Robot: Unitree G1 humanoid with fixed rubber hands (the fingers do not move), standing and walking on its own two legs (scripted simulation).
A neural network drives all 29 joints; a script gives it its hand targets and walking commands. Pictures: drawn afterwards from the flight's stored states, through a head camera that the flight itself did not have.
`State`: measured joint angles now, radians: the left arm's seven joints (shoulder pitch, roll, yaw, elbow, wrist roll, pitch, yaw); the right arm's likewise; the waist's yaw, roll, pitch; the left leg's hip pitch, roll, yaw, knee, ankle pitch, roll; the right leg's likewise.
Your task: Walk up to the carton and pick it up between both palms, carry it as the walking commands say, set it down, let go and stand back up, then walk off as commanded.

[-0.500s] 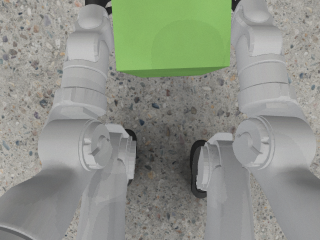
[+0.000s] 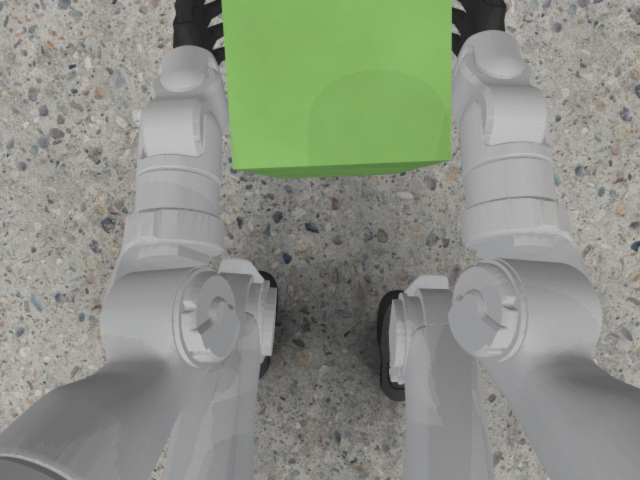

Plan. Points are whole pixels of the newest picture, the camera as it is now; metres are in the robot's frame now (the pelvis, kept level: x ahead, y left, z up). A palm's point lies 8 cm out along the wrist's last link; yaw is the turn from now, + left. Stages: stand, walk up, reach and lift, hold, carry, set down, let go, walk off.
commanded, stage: reach and lift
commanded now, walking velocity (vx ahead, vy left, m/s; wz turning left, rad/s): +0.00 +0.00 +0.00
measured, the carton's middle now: (335, 58) +0.55 +0.02 -0.18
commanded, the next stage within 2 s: none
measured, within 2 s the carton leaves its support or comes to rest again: neither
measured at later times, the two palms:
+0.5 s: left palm (168, 43) +0.50 +0.15 -0.03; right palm (518, 27) +0.53 -0.11 -0.03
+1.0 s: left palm (120, 34) +0.48 +0.15 +0.04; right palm (582, 12) +0.50 -0.12 +0.05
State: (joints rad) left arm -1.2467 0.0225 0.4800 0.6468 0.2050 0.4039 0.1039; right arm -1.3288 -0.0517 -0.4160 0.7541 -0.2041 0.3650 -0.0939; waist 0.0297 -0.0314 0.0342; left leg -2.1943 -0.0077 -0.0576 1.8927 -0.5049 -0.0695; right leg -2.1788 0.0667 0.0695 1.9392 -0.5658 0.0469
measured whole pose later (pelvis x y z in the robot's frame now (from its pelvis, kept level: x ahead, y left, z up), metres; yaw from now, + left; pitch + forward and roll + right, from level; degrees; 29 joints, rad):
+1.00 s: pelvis +0.00 +0.00 +0.10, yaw +0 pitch +41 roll +1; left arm -1.02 -0.08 0.51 0.60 0.27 0.45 0.08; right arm -1.09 0.04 -0.47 0.71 -0.26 0.40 -0.05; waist 0.02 -0.03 -0.13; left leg -1.85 -0.01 -0.06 1.57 -0.44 -0.06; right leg -1.83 0.05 0.07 1.61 -0.50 0.04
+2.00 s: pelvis +0.04 +0.00 +0.23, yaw -1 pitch +28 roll +1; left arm -0.69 -0.18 0.49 0.50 0.31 0.42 0.03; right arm -0.74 0.16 -0.45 0.59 -0.31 0.37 -0.02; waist 0.04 -0.03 -0.13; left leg -1.23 0.01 -0.05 1.09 -0.36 -0.05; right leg -1.21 0.04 0.07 1.12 -0.41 0.02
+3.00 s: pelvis +0.07 +0.00 +0.32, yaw +0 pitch +4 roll +0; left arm -0.44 -0.21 0.36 0.42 0.33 0.55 0.01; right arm -0.44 0.21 -0.36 0.45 -0.35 0.50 0.01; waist 0.04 0.00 0.01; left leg -0.39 0.01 -0.05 0.50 -0.18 -0.03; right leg -0.37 0.01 0.07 0.53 -0.23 0.02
